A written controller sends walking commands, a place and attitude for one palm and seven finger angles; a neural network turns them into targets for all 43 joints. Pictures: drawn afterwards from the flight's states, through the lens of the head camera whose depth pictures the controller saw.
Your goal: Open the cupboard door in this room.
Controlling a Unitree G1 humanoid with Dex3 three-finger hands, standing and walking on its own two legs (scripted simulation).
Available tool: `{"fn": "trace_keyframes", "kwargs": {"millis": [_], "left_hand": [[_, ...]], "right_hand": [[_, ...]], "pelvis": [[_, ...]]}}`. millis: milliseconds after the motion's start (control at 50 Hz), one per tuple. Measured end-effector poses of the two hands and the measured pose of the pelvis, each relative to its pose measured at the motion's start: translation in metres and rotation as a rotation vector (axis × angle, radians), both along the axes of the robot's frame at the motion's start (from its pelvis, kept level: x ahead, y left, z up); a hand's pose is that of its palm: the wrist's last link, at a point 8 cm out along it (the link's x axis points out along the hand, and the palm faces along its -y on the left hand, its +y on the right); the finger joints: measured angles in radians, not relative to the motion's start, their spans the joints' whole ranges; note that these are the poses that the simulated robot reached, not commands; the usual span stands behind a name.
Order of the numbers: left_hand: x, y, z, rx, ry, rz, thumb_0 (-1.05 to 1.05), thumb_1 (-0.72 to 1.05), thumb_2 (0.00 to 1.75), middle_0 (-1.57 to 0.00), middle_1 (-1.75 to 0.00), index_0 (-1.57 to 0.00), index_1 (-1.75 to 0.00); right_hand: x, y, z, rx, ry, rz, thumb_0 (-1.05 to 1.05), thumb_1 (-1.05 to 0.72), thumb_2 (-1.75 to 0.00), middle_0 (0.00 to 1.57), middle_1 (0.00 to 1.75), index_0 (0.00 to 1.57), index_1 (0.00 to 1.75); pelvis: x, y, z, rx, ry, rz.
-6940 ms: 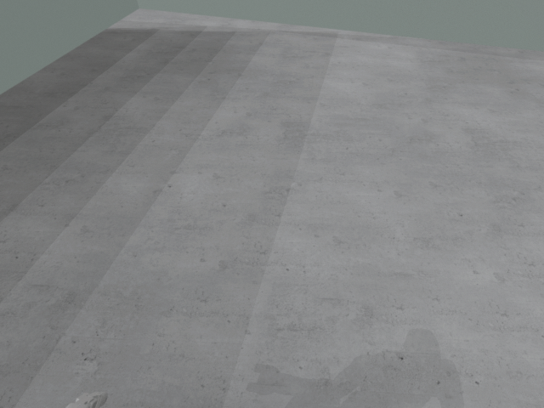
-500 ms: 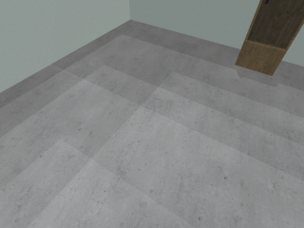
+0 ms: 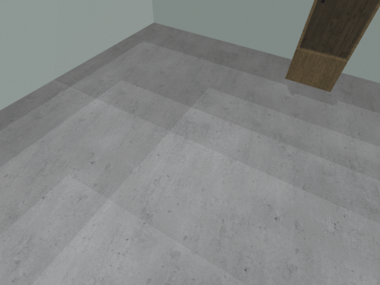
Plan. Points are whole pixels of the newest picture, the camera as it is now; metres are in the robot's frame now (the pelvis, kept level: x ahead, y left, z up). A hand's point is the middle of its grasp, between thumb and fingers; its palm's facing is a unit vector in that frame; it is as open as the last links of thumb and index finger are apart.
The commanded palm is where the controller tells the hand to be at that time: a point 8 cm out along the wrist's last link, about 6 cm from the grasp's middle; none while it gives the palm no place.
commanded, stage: stand and wait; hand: left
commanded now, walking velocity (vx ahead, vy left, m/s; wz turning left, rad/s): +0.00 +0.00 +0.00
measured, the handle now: out of the picture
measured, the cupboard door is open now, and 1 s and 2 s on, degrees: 0 0 0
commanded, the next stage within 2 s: turn or walk to find it in 0.18 s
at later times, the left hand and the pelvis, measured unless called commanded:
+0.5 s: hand out of the picture +0.01 +0.18 -0.17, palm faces +0.07 -0.98 -0.20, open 7.4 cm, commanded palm none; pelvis +0.01 +0.00 +0.00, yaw +2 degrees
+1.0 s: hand out of the picture +0.03 +0.21 -0.16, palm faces +0.04 -0.96 -0.28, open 7.4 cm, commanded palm none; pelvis +0.01 -0.01 +0.00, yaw +1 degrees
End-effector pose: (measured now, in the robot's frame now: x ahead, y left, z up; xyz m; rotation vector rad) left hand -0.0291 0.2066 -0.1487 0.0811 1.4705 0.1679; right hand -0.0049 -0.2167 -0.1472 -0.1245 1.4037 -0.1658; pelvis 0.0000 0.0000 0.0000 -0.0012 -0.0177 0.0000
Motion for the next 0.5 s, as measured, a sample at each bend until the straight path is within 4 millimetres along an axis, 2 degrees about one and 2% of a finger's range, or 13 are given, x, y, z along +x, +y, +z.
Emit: {"fn": "trace_keyframes", "kwargs": {"millis": [160,300,400,500], "left_hand": [[0.022,0.012,0.003,0.026,-0.044,-0.028,0.01,0.9,0.9,-0.2,-0.29,-0.2,-0.3],[0.038,0.02,0.007,0.05,-0.091,-0.037,0.01,0.91,0.9,-0.2,-0.29,-0.2,-0.3],[0.04,0.022,0.008,0.062,-0.11,-0.018,0.01,0.91,0.9,-0.2,-0.29,-0.2,-0.3],[0.032,0.019,0.008,0.055,-0.097,-0.011,0.01,0.91,0.9,-0.2,-0.29,-0.2,-0.3]], "right_hand": [[-0.009,0.007,-0.001,0.015,0.021,-0.015,0.0,-0.91,-0.9,0.2,0.3,0.2,0.3],[-0.01,0.013,-0.002,0.037,0.024,-0.008,0.0,-0.91,-0.9,0.2,0.3,0.2,0.3],[-0.005,0.013,-0.003,0.042,0.028,0.016,0.0,-0.91,-0.9,0.2,0.3,0.2,0.3],[0.005,0.009,-0.002,0.037,0.009,0.029,0.0,-0.91,-0.9,0.2,0.3,0.2,0.3]], "pelvis": [[0.004,0.003,0.001,0.002,0.0,-0.006],[0.006,0.004,0.002,0.006,-0.005,0.011],[0.006,0.003,0.001,0.007,-0.003,0.029],[0.006,0.002,0.002,0.007,-0.007,0.033]]}}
